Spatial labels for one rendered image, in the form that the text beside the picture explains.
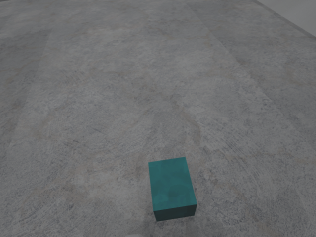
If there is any carton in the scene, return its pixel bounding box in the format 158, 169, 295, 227
148, 157, 198, 222

